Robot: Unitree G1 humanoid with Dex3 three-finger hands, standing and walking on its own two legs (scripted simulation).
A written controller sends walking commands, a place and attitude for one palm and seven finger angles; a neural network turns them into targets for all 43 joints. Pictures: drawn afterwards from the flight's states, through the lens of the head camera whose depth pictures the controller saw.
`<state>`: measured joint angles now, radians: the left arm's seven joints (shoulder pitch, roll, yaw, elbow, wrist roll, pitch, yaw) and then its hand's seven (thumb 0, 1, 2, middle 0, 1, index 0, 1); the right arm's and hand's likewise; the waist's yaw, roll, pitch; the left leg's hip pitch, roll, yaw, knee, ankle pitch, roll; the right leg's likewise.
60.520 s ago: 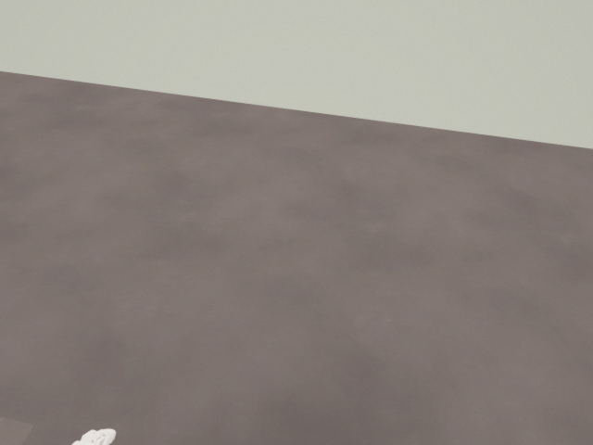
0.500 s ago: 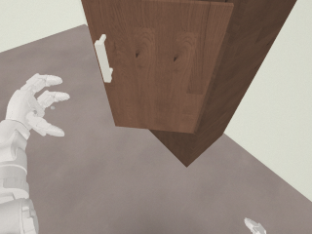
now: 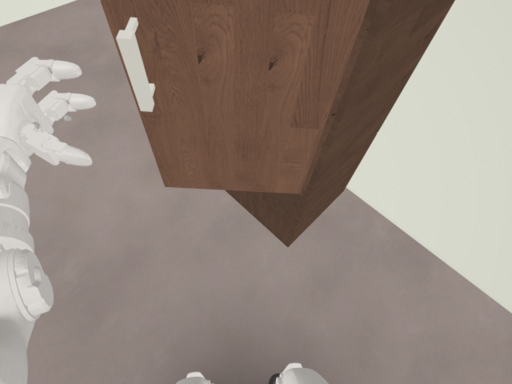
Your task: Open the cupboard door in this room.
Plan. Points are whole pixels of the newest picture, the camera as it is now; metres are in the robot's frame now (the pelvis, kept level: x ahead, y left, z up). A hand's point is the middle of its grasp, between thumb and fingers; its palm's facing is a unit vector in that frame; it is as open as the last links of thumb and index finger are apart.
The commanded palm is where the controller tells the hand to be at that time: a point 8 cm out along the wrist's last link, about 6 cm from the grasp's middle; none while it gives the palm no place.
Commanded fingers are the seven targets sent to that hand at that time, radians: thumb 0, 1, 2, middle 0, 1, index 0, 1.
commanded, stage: move the hooked fingers beside the handle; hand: left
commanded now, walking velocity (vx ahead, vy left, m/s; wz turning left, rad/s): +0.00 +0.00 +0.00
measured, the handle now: (140, 67) +0.60 +0.17 +0.11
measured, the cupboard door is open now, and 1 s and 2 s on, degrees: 43 43 43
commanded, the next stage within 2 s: none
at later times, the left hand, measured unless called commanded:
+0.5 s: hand (85, 77) +0.55 +0.24 +0.13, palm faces -0.07 -1.00 -0.01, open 14.0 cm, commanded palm +0.55 +0.29 +0.12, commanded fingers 0.00 -0.50 0.30 -0.30 -1.20 -0.30 -1.20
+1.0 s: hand (87, 80) +0.56 +0.24 +0.12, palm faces -0.07 -1.00 -0.01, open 14.0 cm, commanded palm +0.53 +0.28 +0.12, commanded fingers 0.00 -0.50 0.30 -0.30 -1.20 -0.30 -1.20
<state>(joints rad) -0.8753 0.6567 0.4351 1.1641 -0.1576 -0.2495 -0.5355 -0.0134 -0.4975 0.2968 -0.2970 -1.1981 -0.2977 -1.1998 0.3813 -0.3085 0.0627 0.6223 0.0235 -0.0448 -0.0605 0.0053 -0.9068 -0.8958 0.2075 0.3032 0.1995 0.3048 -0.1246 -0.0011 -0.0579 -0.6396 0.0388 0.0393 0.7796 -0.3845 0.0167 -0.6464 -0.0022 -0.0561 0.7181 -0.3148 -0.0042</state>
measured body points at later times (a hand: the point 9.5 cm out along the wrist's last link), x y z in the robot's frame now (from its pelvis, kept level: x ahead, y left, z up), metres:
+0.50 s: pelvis +0.01 +0.01 -0.01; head +0.15 +0.03 +0.42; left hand +0.55 +0.30 +0.13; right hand -0.04 -0.26 -0.10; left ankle -0.01 +0.11 -0.71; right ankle +0.01 -0.12 -0.71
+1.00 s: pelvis +0.03 +0.01 -0.01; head +0.16 +0.03 +0.42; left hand +0.55 +0.30 +0.13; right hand +0.00 -0.26 -0.10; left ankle -0.01 +0.11 -0.71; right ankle +0.01 -0.12 -0.71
